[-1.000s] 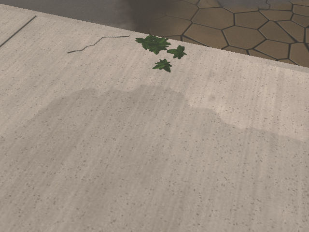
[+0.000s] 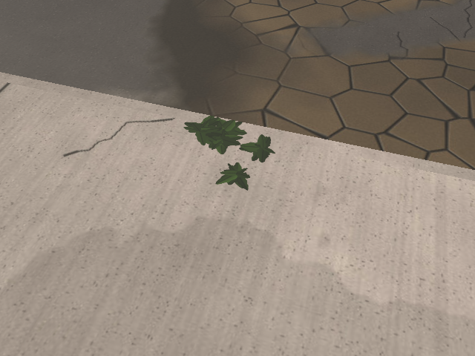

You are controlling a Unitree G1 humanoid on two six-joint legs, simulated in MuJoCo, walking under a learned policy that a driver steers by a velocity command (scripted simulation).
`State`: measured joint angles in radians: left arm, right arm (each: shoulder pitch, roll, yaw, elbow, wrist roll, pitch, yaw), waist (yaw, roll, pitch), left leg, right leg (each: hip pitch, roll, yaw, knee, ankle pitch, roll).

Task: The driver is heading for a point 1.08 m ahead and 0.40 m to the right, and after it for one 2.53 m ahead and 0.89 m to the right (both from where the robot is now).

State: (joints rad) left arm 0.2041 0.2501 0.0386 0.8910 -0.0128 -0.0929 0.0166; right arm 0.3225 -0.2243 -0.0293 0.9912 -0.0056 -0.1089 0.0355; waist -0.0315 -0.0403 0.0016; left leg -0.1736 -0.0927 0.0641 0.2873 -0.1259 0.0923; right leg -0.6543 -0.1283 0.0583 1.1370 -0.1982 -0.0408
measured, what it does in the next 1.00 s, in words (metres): walks ahead: right foot, then left foot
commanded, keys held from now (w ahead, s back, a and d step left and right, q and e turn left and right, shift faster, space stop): w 0.42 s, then w+e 0.58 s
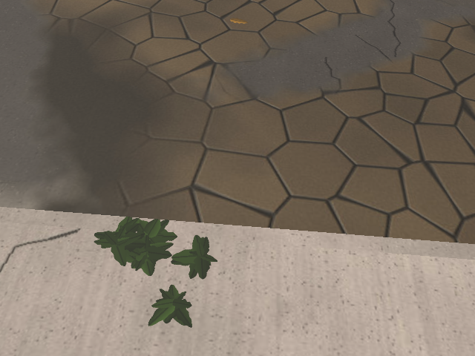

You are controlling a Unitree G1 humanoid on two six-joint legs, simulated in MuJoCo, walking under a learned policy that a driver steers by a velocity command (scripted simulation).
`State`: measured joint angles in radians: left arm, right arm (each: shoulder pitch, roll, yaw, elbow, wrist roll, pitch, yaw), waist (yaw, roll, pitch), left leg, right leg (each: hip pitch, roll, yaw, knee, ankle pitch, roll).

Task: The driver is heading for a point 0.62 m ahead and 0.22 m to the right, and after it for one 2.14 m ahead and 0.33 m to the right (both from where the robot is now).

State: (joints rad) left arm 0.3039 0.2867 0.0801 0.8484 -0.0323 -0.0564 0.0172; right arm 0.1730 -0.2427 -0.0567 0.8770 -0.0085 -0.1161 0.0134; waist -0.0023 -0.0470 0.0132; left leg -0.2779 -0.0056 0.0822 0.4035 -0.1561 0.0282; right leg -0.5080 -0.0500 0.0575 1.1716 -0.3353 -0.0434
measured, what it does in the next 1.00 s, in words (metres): walks ahead, turning right: right foot, then left foot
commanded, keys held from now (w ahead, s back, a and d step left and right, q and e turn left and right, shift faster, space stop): w+e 0.34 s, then e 0.40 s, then no key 0.26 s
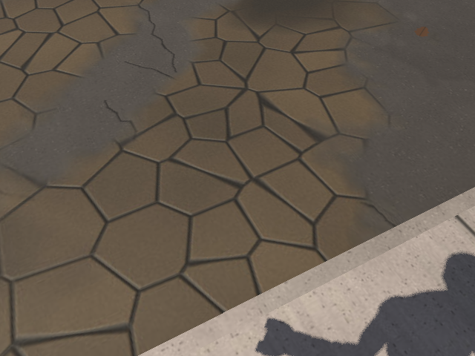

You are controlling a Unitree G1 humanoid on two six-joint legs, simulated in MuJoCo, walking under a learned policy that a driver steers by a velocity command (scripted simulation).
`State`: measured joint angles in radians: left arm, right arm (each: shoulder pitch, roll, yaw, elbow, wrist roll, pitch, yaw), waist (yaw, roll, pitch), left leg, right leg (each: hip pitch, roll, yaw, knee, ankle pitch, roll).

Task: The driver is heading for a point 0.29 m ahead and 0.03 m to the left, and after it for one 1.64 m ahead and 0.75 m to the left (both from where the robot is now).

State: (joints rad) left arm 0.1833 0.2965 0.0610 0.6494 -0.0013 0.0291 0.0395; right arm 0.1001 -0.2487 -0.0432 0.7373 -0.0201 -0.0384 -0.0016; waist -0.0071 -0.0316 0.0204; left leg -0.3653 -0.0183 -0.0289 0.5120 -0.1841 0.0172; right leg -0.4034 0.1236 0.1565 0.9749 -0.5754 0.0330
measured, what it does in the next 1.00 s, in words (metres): steps on the spot: right foot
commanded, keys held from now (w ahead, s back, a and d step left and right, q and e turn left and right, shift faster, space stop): no key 0.80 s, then w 0.18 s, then w+q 0.02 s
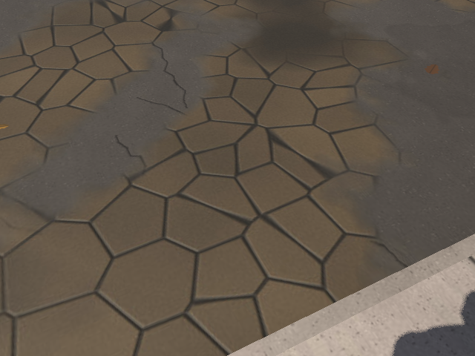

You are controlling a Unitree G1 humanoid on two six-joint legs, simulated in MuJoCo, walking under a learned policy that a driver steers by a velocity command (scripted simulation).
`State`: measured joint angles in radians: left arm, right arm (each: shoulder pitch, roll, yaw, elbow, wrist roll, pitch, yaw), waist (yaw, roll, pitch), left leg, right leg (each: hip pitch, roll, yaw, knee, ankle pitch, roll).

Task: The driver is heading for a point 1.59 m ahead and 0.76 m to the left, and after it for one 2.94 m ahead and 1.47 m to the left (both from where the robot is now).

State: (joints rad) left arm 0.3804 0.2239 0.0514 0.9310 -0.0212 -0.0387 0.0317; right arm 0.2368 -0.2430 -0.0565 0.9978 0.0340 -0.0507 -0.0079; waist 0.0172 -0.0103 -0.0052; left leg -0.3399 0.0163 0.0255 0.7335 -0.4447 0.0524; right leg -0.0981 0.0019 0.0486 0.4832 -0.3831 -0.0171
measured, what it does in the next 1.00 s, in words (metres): walks ahead, turning left: right foot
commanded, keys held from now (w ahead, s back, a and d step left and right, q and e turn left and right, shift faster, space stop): w+q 1.00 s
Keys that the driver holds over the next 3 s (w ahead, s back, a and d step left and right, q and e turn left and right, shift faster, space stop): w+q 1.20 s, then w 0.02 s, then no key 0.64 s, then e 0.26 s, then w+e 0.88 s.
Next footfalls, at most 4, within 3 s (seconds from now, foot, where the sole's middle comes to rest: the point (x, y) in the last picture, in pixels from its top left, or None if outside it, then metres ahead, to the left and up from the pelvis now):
0.52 right None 0.44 -0.06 -0.77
1.14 left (126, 347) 0.60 0.36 -0.88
1.54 right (137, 260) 0.91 0.39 -0.88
1.80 left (90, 321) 0.68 0.49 -0.88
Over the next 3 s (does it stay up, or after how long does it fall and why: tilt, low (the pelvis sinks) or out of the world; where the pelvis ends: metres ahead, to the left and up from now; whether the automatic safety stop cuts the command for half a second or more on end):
stays up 1.06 0.59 -0.10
